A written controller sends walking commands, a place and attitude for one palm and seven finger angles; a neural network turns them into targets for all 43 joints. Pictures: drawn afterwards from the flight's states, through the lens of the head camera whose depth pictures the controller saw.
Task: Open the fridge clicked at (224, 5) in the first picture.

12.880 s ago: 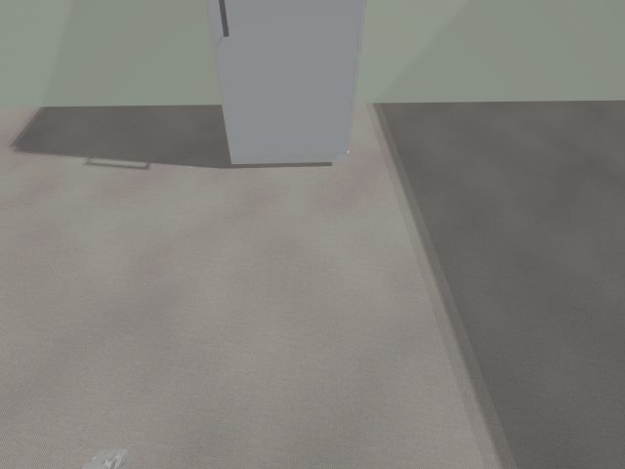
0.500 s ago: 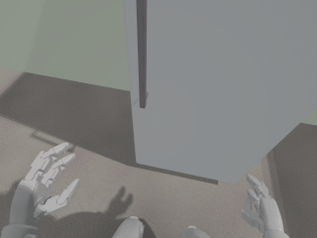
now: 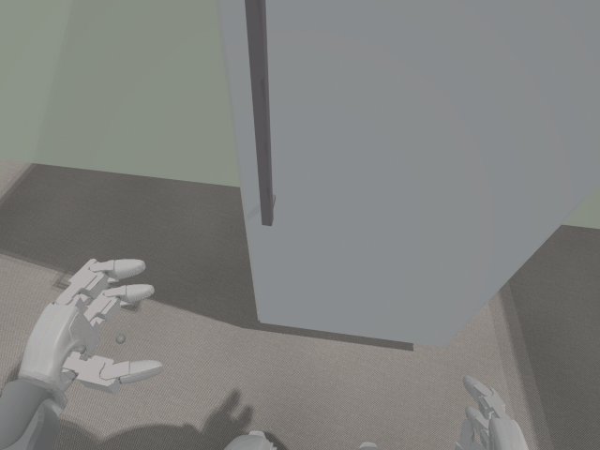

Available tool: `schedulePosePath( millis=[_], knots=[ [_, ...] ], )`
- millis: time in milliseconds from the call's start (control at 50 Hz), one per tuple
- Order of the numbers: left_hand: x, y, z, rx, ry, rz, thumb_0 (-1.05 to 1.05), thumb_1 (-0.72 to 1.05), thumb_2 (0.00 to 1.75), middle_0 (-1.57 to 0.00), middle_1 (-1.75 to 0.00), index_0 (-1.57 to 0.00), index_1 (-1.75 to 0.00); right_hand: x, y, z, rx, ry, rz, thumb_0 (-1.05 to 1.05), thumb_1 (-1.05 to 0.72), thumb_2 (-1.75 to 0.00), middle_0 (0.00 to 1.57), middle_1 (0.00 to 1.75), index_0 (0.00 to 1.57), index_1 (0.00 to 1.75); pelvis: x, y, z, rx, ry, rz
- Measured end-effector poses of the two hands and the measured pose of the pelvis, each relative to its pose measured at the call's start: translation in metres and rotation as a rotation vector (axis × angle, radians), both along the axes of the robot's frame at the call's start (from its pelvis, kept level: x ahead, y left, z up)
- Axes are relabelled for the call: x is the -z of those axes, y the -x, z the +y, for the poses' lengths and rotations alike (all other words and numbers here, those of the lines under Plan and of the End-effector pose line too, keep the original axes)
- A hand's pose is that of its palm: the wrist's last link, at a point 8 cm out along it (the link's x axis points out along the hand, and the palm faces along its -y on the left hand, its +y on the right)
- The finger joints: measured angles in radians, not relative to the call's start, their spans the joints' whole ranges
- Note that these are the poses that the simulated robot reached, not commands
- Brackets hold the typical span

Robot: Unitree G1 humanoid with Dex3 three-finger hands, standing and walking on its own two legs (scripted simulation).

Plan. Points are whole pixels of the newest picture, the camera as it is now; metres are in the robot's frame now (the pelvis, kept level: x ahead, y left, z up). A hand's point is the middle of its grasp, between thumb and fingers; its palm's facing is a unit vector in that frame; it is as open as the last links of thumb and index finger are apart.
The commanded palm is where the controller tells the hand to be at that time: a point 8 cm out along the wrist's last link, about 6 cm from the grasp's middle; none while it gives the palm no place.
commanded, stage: raise the hand to about handle height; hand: left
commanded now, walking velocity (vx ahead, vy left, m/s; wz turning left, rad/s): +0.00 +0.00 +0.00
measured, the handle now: (265, 110) +0.52 +0.09 +0.18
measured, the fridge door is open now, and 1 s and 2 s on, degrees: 0 0 0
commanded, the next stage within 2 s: move the hooked fingers beside the handle in 1.08 s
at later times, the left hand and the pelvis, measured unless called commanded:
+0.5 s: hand (79, 265) +0.28 +0.27 +0.13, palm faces +0.02 -1.00 -0.06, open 13.9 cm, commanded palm +0.25 +0.31 +0.14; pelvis +0.02 -0.01 +0.02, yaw +0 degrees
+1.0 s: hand (101, 253) +0.29 +0.25 +0.14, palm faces +0.00 -1.00 -0.04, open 14.0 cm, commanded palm +0.26 +0.30 +0.14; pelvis +0.02 -0.02 +0.03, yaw -1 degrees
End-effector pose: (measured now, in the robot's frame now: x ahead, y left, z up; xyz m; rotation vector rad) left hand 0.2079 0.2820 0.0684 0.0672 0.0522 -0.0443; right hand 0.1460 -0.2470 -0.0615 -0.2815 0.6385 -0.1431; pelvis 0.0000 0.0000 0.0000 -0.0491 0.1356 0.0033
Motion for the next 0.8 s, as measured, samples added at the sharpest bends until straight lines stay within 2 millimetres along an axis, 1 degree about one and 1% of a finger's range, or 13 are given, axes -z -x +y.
schedulePosePath(
  millis=[60,180,220,300,380,480,560,680,800],
  knots=[
    [-0.008,-0.009,0.004,0.013,0.004,-0.020,0.00,-0.16,0.45,-0.27,-0.98,-0.28,-0.98,-0.011,-0.010,0.002,0.003,0.007,-0.040,0.01,-0.90,-0.90,0.20,0.30,0.21,0.30,-0.004,-0.003,0.000,0.003,0.000,-0.013],
    [-0.041,-0.023,0.022,-0.045,0.004,-0.111,-0.01,-0.30,0.39,-0.29,-1.07,-0.29,-1.07,-0.027,-0.028,0.011,-0.019,-0.014,-0.103,0.01,-0.90,-0.90,0.20,0.30,0.21,0.30,-0.011,-0.009,0.000,0.001,0.002,-0.037],
    [-0.045,-0.026,0.026,-0.049,0.004,-0.096,-0.01,-0.35,0.37,-0.29,-1.10,-0.30,-1.10,-0.029,-0.032,0.015,-0.029,-0.027,-0.111,0.01,-0.90,-0.90,0.20,0.30,0.21,0.30,-0.013,-0.011,0.000,0.000,0.002,-0.040],
    [-0.043,-0.031,0.027,-0.033,0.008,-0.024,-0.01,-0.42,0.34,-0.29,-1.15,-0.30,-1.14,-0.029,-0.037,0.020,-0.044,-0.045,-0.108,0.01,-0.90,-0.90,0.20,0.30,0.21,0.30,-0.017,-0.013,0.001,-0.001,-0.001,-0.048],
    [-0.047,-0.036,0.029,-0.034,0.015,-0.016,-0.01,-0.46,0.32,-0.30,-1.17,-0.30,-1.17,-0.028,-0.037,0.021,-0.047,-0.046,-0.086,0.01,-0.90,-0.90,0.20,0.30,0.21,0.30,-0.021,-0.014,-0.001,0.000,-0.005,-0.056],
    [-0.065,-0.045,0.036,-0.059,0.007,-0.085,-0.01,-0.49,0.31,-0.30,-1.19,-0.31,-1.19,-0.026,-0.032,0.016,-0.039,-0.039,-0.051,0.01,-0.90,-0.89,0.20,0.30,0.21,0.30,-0.024,-0.016,-0.005,-0.002,-0.007,-0.067],
    [-0.075,-0.054,0.038,-0.048,0.004,-0.082,-0.01,-0.49,0.31,-0.30,-1.19,-0.31,-1.19,-0.025,-0.027,0.010,-0.020,-0.038,-0.033,0.01,-0.90,-0.89,0.20,0.30,0.21,0.30,-0.027,-0.017,-0.007,-0.003,-0.009,-0.074],
    [-0.078,-0.066,0.035,-0.024,0.012,-0.031,-0.01,-0.50,0.30,-0.30,-1.20,-0.31,-1.19,-0.026,-0.022,-0.002,0.009,-0.039,-0.025,0.01,-0.90,-0.90,0.20,0.30,0.21,0.30,-0.031,-0.019,-0.010,0.005,-0.017,-0.074],
    [-0.071,-0.067,0.027,-0.030,0.042,-0.031,-0.01,-0.50,0.30,-0.30,-1.20,-0.30,-1.19,-0.028,-0.020,-0.011,0.020,-0.031,-0.019,0.01,-0.90,-0.90,0.20,0.30,0.21,0.30,-0.032,-0.021,-0.015,0.014,-0.022,-0.070]
  ],
)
